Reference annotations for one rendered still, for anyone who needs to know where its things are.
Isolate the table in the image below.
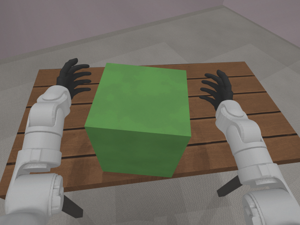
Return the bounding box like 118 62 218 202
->
0 61 300 218

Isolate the left robot upper arm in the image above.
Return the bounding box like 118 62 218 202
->
0 173 64 225

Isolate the right robot hand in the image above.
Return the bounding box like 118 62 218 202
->
199 70 233 111

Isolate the right robot forearm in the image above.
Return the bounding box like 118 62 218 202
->
215 100 300 210

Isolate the left robot forearm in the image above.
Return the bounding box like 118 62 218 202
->
5 85 71 214

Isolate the right robot upper arm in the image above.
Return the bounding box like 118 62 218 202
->
242 187 300 225

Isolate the left robot hand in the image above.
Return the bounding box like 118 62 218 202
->
56 58 91 100

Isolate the carton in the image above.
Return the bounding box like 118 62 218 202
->
84 63 191 178

